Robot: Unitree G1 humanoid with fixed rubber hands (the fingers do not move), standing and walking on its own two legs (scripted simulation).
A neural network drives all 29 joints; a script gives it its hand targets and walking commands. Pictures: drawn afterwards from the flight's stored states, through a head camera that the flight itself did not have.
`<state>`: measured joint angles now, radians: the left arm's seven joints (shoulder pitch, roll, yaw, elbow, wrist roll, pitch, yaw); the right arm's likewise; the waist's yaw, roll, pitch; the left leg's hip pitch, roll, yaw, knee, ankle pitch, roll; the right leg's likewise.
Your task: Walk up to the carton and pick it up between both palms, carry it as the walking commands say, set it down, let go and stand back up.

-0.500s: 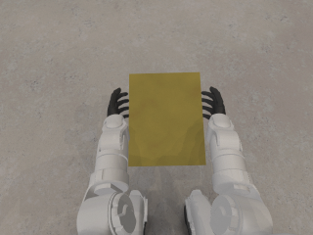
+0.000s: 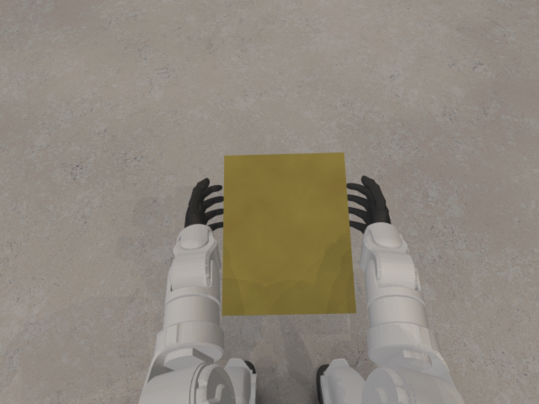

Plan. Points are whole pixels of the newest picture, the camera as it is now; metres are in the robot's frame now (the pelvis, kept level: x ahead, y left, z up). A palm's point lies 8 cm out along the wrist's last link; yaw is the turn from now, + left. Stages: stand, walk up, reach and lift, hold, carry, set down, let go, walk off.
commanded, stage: reach and lift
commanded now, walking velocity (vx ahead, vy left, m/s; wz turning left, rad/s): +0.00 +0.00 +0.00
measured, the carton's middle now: (284, 237) +0.39 +0.00 -0.11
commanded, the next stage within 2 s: hold in 2.00 s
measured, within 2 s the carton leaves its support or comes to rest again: neither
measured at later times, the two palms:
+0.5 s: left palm (190, 219) +0.36 +0.13 +0.05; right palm (400, 216) +0.36 -0.15 +0.05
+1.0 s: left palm (178, 215) +0.34 +0.13 +0.11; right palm (425, 211) +0.33 -0.15 +0.11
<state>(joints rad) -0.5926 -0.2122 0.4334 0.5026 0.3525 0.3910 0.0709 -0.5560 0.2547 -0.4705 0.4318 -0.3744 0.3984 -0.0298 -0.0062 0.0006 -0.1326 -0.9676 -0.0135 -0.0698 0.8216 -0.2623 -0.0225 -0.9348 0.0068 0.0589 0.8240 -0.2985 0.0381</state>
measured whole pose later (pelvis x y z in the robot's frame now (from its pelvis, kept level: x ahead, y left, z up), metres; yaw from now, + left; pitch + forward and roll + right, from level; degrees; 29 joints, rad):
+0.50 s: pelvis +0.02 +0.00 +0.05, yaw +0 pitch +9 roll +0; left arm -0.45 -0.21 0.34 0.42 0.36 0.49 0.01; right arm -0.43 0.21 -0.38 0.41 -0.35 0.48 -0.01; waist -0.01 -0.01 -0.03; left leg -0.49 0.00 -0.06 0.51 -0.18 -0.02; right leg -0.45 0.00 0.07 0.50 -0.21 0.03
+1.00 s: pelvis +0.03 -0.01 +0.06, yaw +0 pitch -6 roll +0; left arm -0.38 -0.19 0.26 0.37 0.33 0.70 0.00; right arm -0.37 0.18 -0.29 0.36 -0.32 0.70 -0.03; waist 0.00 -0.01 0.00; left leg -0.10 0.00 -0.07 0.36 -0.16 -0.02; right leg -0.07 0.00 0.06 0.36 -0.19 0.02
